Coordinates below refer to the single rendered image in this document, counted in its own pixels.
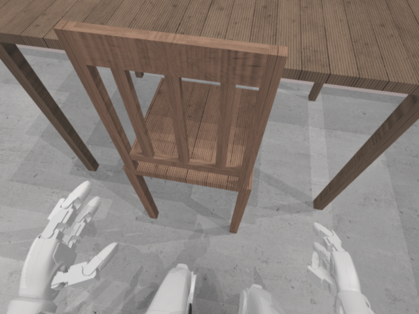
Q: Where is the table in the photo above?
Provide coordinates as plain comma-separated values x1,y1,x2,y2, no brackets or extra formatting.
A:
0,0,419,210

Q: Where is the robot right hand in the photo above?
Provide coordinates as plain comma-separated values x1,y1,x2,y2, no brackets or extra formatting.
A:
308,222,361,297

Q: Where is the robot left thigh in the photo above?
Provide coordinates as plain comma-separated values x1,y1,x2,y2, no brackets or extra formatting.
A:
145,268,196,314

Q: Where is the robot thigh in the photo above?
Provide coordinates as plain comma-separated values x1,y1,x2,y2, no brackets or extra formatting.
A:
145,268,196,314
239,287,287,314

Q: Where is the robot left forearm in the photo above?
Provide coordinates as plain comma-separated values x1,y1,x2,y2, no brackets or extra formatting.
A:
7,297,57,314

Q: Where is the robot right thigh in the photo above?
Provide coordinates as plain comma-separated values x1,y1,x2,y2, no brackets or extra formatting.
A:
239,287,287,314

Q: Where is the robot left hand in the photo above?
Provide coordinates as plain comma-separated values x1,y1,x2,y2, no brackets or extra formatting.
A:
18,181,119,302

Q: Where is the robot right forearm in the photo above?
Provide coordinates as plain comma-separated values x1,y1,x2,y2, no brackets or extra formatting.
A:
335,290,375,314

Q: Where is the chair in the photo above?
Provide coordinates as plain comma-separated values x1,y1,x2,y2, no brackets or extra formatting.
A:
53,20,287,234

